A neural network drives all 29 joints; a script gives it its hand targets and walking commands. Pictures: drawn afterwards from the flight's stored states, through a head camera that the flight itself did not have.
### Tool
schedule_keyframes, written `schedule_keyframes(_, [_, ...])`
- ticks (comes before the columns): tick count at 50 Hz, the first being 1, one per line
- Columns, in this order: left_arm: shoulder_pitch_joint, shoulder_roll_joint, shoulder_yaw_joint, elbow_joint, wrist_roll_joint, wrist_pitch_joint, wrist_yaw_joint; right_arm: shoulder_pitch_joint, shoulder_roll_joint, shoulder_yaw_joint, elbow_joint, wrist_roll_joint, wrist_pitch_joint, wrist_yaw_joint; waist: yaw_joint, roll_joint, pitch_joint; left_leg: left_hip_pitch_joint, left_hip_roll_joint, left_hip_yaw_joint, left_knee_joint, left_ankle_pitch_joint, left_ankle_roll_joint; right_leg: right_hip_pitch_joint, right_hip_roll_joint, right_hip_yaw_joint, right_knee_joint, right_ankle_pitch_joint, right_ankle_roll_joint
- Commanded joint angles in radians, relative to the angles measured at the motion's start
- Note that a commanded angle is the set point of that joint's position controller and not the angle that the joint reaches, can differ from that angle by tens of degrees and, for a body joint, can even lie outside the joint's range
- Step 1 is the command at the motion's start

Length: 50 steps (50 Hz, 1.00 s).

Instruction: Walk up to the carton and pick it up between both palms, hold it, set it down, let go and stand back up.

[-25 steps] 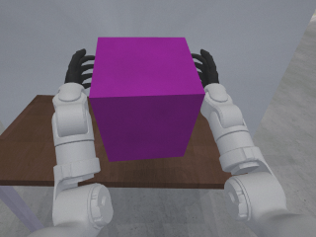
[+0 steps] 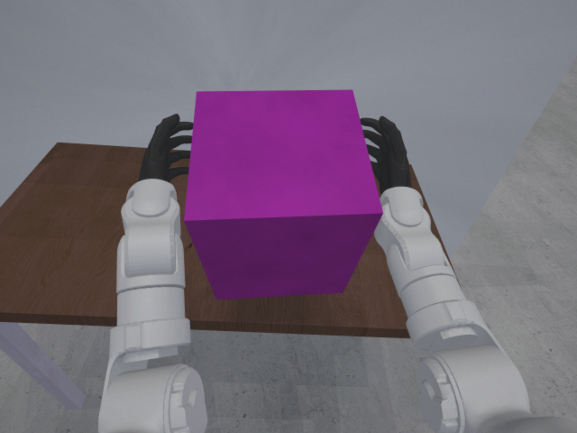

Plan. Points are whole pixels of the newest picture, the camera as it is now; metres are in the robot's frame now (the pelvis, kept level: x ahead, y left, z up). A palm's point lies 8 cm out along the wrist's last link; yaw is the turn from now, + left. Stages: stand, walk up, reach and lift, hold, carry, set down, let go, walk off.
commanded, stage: set down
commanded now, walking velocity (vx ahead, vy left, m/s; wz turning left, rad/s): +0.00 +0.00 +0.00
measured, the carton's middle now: (278, 204) +0.41 +0.00 +0.12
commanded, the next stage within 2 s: none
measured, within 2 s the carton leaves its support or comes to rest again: neither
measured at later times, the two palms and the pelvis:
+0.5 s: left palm (166, 186) +0.39 +0.15 +0.16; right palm (385, 187) +0.38 -0.15 +0.17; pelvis +0.00 +0.00 +0.00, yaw -1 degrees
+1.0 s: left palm (173, 192) +0.41 +0.15 +0.14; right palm (381, 190) +0.40 -0.15 +0.15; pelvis +0.01 +0.00 +0.00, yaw -2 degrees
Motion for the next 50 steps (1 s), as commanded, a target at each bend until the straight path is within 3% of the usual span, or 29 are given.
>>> schedule_keyframes(1, [-0.516,-0.387,-0.339,-0.016,-0.095,-0.038,-0.152,-0.619,0.377,0.248,-0.202,-0.012,-0.053,0.116,0.031,0.071,-0.360,0.120,-0.027,0.062,-0.017,0.260,-0.007,0.028,0.001,-0.046,0.010,0.355,0.070])
schedule_keyframes(6, [-0.543,-0.390,-0.288,0.059,-0.077,-0.052,-0.163,-0.613,0.366,0.152,-0.137,-0.067,-0.056,0.133,0.025,0.068,-0.312,0.116,-0.020,0.080,-0.045,0.170,-0.007,-0.026,0.004,-0.058,-0.014,0.231,0.064])
schedule_keyframes(11, [-0.590,-0.414,-0.287,0.115,-0.083,-0.099,-0.154,-0.625,0.367,0.067,-0.085,-0.127,-0.085,0.149,0.012,0.086,-0.335,0.159,-0.013,0.085,-0.043,0.173,-0.028,-0.067,0.009,-0.076,-0.022,0.179,0.060])
schedule_keyframes(21, [-0.640,-0.450,-0.274,0.225,-0.079,-0.215,-0.110,-0.649,0.397,0.016,0.038,-0.185,-0.150,0.175,0.036,0.090,-0.412,0.189,-0.007,0.087,-0.014,0.300,-0.046,-0.060,0.017,-0.077,-0.011,0.270,0.063])
schedule_keyframes(31, [-0.676,-0.449,-0.212,0.309,-0.060,-0.271,-0.096,-0.658,0.447,-0.018,0.121,-0.225,-0.162,0.187,0.062,0.072,-0.425,0.086,-0.017,0.106,-0.035,0.261,-0.025,0.020,0.001,-0.042,0.015,0.388,0.079])
schedule_keyframes(50, [-0.731,-0.448,-0.148,0.425,-0.043,-0.348,-0.070,-0.649,0.474,-0.152,0.203,-0.325,-0.171,0.221,0.062,0.089,-0.461,0.124,0.000,0.112,-0.024,0.300,-0.043,-0.064,0.010,-0.049,0.012,0.347,0.077])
